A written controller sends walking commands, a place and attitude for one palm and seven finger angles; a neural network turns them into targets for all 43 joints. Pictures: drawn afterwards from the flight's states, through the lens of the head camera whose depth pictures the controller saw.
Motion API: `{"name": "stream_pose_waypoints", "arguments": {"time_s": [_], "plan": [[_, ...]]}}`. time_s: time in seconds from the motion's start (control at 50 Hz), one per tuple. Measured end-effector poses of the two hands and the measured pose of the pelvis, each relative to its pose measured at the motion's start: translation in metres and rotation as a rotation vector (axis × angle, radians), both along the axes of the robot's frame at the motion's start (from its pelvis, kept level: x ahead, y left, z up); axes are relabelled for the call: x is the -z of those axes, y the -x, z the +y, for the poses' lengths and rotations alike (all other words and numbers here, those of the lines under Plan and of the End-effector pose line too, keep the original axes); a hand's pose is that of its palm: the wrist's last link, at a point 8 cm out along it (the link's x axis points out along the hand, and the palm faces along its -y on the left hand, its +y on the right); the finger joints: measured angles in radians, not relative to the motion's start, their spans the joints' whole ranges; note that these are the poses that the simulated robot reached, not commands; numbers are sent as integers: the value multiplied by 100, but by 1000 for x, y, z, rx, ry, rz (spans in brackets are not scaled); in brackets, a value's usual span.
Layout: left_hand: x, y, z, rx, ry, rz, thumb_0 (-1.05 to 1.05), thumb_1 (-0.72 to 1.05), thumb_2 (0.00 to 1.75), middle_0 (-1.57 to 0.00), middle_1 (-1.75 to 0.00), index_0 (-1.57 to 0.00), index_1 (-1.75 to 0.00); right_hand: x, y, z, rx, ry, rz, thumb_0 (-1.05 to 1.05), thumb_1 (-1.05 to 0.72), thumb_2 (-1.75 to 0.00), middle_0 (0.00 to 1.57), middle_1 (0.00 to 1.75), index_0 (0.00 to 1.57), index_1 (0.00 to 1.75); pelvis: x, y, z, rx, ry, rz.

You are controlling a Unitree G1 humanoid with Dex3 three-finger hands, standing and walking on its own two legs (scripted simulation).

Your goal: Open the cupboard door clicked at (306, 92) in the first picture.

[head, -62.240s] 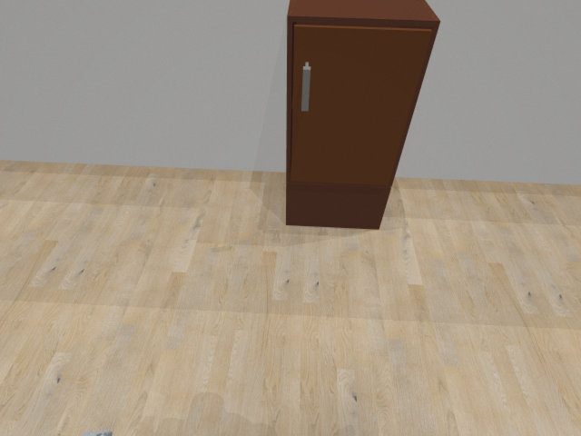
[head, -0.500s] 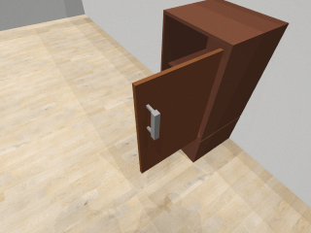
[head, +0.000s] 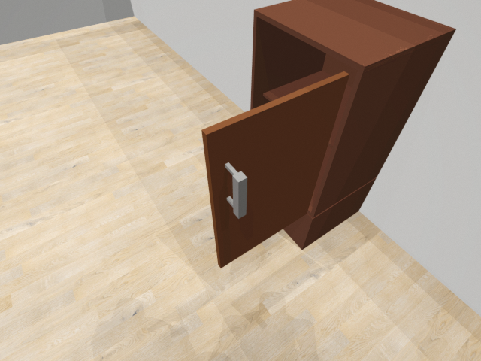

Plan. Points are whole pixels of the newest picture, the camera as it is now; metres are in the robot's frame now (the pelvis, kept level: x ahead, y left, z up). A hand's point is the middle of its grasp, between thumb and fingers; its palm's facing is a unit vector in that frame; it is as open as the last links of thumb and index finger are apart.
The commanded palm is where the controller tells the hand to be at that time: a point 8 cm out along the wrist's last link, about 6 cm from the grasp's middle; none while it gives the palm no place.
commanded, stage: look to check the result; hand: left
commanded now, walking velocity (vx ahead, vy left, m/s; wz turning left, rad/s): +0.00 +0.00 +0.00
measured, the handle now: (234, 190) +0.49 +0.05 -0.05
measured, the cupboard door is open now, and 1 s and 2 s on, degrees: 90 90 90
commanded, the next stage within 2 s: stand and wait in 0.08 s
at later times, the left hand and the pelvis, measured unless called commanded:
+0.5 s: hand out of the picture -0.02 +0.14 -0.18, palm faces +0.06 -0.98 -0.18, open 7.3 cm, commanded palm none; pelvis +0.01 -0.01 +0.00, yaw +0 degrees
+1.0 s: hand out of the picture -0.01 +0.14 -0.18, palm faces +0.07 -0.98 -0.18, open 7.3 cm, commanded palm none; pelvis +0.02 -0.02 +0.00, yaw +0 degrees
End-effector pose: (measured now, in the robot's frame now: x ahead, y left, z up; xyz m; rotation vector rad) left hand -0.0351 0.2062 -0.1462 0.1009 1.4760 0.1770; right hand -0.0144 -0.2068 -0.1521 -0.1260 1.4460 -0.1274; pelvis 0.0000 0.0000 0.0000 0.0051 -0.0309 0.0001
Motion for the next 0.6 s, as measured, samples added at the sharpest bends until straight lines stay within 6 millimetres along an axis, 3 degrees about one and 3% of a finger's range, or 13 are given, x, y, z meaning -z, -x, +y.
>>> {"name": "stream_pose_waypoints", "arguments": {"time_s": [0.28, 0.6], "plan": [[0, -14, -8, 1, 0, -23, 0, 91, 90, -20, -30, -20, -29, 0, -8, -8, -4, 3, 0, 0, -92, -90, 19, 30, 20, 30, 0, -7, -8, -3, -3, 0], [0, -14, -15, -3, -6, -1, 0, 91, 90, -20, -30, -20, -29, 0, -13, -17, 2, 2, 11, 0, -91, -90, 19, 30, 20, 30, 0, -15, -17, 0, -6, 4]]}}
